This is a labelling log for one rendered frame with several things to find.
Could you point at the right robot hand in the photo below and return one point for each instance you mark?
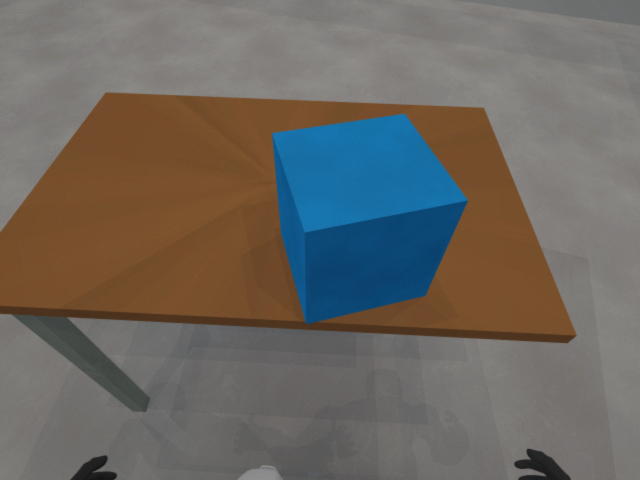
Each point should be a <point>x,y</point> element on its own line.
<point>541,463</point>

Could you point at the left robot hand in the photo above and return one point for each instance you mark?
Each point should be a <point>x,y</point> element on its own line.
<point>85,472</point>

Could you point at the carton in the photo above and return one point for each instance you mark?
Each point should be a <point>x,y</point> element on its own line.
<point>366,213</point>

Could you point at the robot left shin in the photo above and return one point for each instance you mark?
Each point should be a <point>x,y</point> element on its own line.
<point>269,468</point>

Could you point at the table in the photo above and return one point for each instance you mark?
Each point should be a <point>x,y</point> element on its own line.
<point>164,208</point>

